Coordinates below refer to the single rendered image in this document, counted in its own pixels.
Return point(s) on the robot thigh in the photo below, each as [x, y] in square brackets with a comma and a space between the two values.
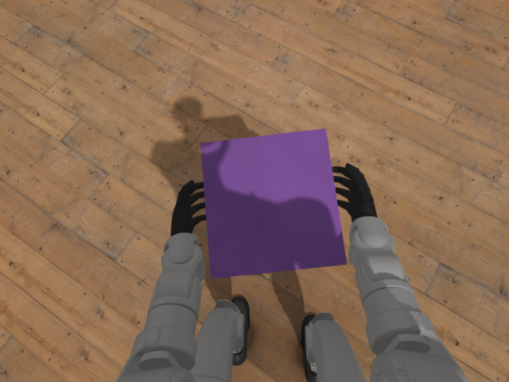
[221, 334]
[328, 347]

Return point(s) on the robot right thigh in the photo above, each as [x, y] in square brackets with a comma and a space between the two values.
[328, 347]

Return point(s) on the robot right hand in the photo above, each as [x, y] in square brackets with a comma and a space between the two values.
[359, 196]

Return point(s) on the robot left hand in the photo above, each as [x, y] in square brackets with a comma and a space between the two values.
[182, 220]

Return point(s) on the robot right forearm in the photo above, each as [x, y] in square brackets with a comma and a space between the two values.
[394, 319]

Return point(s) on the robot right upper arm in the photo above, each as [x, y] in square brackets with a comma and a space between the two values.
[396, 365]

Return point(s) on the carton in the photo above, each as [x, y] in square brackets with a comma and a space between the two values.
[271, 204]

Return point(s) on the robot left thigh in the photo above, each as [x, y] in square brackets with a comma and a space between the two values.
[221, 334]

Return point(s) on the robot left forearm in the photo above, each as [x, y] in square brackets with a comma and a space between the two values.
[168, 337]

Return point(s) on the robot left upper arm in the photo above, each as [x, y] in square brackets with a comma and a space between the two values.
[168, 374]

